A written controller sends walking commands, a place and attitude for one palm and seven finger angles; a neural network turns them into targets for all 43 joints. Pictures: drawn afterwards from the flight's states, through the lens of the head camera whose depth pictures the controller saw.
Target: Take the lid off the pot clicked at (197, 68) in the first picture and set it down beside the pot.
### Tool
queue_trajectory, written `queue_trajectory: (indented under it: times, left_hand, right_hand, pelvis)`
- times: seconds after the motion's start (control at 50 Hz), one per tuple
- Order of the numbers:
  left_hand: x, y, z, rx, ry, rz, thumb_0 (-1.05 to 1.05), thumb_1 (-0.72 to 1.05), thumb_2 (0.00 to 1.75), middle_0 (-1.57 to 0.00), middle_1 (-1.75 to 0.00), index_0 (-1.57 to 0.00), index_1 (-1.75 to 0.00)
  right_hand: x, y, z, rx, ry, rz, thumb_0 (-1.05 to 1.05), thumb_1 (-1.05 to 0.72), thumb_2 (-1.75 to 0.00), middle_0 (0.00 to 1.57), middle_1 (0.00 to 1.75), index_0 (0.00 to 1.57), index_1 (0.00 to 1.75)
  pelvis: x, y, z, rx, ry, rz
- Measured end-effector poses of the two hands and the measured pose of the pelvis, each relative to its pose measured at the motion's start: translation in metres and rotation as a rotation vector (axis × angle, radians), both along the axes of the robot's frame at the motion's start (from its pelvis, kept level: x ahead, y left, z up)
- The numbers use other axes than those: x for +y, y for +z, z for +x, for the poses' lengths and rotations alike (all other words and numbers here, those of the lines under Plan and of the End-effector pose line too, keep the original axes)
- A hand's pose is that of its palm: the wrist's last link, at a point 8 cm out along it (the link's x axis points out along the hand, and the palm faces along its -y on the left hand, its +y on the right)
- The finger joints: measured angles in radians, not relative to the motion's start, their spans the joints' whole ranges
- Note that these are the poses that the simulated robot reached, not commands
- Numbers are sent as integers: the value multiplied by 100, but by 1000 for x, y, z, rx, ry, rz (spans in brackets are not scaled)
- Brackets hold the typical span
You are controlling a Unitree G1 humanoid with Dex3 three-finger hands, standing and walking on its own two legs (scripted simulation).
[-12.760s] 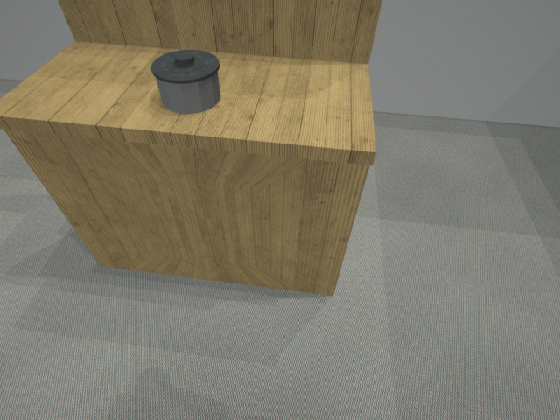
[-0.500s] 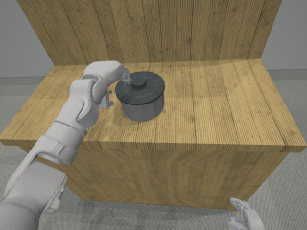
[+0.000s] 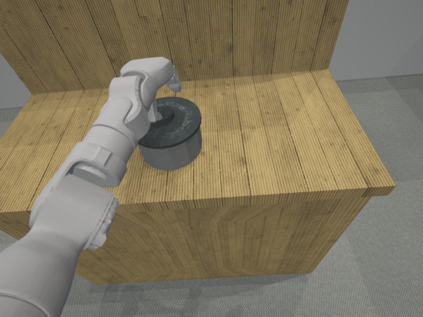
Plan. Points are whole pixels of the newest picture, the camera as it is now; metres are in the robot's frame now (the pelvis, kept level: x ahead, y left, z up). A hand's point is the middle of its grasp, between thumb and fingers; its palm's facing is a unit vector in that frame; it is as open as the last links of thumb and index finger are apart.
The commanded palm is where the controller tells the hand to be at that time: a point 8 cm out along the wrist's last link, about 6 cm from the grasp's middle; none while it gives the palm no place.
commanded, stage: move the open hand above the knob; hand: left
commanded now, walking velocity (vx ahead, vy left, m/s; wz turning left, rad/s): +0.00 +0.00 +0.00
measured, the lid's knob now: (163, 114) +0.52 +0.09 +0.10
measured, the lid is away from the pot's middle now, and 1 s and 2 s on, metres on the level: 0.00 0.00 0.00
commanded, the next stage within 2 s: lower the open fingers around the knob in 0.94 s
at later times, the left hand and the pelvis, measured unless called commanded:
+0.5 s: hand (149, 101) +0.49 +0.10 +0.17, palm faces -0.26 -0.03 -0.97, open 10.5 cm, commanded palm +0.48 +0.10 +0.23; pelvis +0.01 +0.01 +0.00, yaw +0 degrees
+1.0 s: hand (155, 96) +0.51 +0.09 +0.16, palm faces -0.28 -0.04 -0.96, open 10.5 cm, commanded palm +0.50 +0.10 +0.23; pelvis +0.01 +0.01 +0.00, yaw -1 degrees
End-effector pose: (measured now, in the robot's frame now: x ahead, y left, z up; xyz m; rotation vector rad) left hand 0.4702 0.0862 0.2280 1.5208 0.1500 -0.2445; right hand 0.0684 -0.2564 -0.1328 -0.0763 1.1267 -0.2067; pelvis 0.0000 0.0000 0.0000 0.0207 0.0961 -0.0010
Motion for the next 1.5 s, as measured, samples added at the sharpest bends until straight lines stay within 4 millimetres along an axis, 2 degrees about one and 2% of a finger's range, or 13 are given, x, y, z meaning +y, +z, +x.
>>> queue_trajectory:
  times: [0.12, 0.22, 0.32, 0.52, 0.64, 0.74, 0.88, 0.98, 1.06, 1.18, 1.38, 1.5]
  left_hand:
    - [2, -1, 14, 10, 36, -4, 0, -37, 150, -83, -8, -82, -8]
    - [8, -4, 17, 27, 35, -13, 0, -37, 150, -83, -8, -82, -8]
    - [12, -4, 15, 17, 15, 1, 0, -37, 150, -83, -8, -82, -8]
    - [12, -5, 10, 10, 23, 12, 0, -37, 150, -83, -8, -82, -8]
    - [11, -5, 13, 18, 37, 21, 0, -37, 150, -83, -8, -82, -8]
    - [5, -5, 16, 27, 35, 3, 0, -37, 150, -83, -8, -82, -8]
    - [1, -6, 26, 29, 36, -2, 0, -37, 150, -83, -8, -82, -8]
    - [4, -6, 30, 30, 49, 4, 0, -37, 150, -83, -8, -82, -8]
    - [6, -9, 31, 42, 45, 1, 0, -37, 150, -83, -8, -82, -8]
    - [12, -14, 30, 102, 94, 3, 0, -37, 150, -83, -8, -82, -8]
    - [8, -27, 22, 126, 27, 0, 0, -37, 150, -83, -8, -82, -8]
    - [9, -37, 23, 117, 37, 7, 0, -37, 150, -83, -8, -82, -8]
  right_hand:
    - [-3, -1, -18, 37, -43, -9, 1, -91, -90, 20, 30, 20, 30]
    - [-2, 0, -21, 42, -53, -15, 1, -91, -90, 20, 30, 20, 30]
    - [0, 3, -12, 20, -42, -18, 1, -91, -90, 20, 30, 20, 30]
    - [10, 5, 18, -43, 1, -4, 1, -91, -90, 20, 30, 20, 30]
    - [14, 7, 24, -59, 8, -3, 1, -91, -90, 20, 30, 20, 30]
    - [13, 4, 16, -38, 2, -8, 1, -91, -90, 20, 30, 20, 30]
    - [6, 2, -7, 12, -35, -23, 1, -91, -90, 20, 30, 20, 30]
    - [2, 0, -22, 51, -59, -25, 1, -91, -90, 20, 30, 20, 30]
    - [0, 1, -26, 64, -66, -30, 1, -91, -90, 20, 30, 20, 30]
    - [-2, 1, -20, 56, -54, -32, 1, -91, -90, 20, 30, 20, 30]
    - [2, 7, 6, -10, -27, -39, 1, -91, -90, 20, 30, 20, 30]
    - [5, 7, 9, -12, -24, -37, 1, -91, -90, 20, 30, 20, 30]
  pelvis:
    - [1, 0, 4, 20, -15, 0]
    - [3, 1, 6, 23, -19, -1]
    - [5, 1, 6, 25, -12, -3]
    - [8, 0, 5, 29, 0, -5]
    - [9, -1, 4, 37, 3, -5]
    - [8, -1, 4, 44, 3, -5]
    - [7, -1, 6, 56, -6, -6]
    - [7, -1, 9, 58, -13, -6]
    - [6, 0, 10, 56, -13, -6]
    - [6, -1, 11, 55, -3, -7]
    - [8, -1, 11, 49, 1, -8]
    - [9, -2, 9, 62, 2, -10]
